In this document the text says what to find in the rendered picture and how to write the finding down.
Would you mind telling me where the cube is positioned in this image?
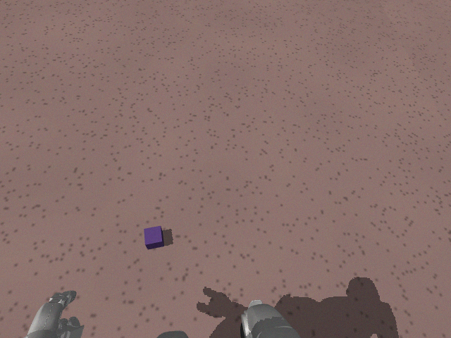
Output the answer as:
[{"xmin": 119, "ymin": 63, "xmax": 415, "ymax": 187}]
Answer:
[{"xmin": 144, "ymin": 226, "xmax": 164, "ymax": 249}]

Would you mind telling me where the left robot hand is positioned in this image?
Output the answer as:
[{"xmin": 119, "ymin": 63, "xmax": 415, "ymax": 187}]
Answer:
[{"xmin": 28, "ymin": 291, "xmax": 84, "ymax": 338}]

